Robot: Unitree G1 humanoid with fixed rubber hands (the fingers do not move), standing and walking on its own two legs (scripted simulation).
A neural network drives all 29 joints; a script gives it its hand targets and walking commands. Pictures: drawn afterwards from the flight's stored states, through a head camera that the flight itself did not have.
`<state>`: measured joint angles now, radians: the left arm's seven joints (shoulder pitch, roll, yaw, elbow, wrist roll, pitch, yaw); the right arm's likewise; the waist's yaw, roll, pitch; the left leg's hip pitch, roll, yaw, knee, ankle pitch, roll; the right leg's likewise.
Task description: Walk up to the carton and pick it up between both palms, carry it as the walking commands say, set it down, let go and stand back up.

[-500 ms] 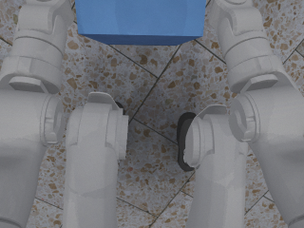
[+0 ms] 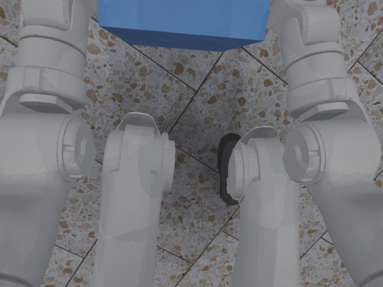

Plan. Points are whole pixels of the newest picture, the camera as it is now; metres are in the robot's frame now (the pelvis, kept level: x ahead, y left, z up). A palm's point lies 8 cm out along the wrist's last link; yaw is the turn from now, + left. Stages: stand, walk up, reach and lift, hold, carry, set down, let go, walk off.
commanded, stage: reach and lift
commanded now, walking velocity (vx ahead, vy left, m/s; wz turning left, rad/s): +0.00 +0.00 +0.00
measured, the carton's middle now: out of the picture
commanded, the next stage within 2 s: none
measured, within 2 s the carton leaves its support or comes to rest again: neither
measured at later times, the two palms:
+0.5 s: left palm out of the picture +0.53 +0.21 -0.09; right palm out of the picture +0.55 -0.08 -0.09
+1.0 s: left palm out of the picture +0.51 +0.21 -0.02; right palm out of the picture +0.53 -0.08 -0.03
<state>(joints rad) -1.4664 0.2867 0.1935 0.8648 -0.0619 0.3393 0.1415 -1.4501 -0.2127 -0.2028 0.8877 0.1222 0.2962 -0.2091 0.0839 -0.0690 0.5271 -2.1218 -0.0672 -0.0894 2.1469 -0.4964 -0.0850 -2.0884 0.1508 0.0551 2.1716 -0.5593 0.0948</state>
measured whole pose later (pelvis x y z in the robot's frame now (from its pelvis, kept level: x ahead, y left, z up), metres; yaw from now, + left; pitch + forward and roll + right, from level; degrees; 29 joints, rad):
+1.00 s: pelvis -0.02 +0.00 +0.08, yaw +1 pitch +23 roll -2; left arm -1.35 0.19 0.28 0.60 0.02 0.50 0.13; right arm -1.32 -0.10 -0.38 0.59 -0.04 0.47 -0.15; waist 0.09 -0.03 0.53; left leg -1.85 -0.11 -0.13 1.90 -0.45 -0.09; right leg -1.80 0.15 0.06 1.92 -0.52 0.09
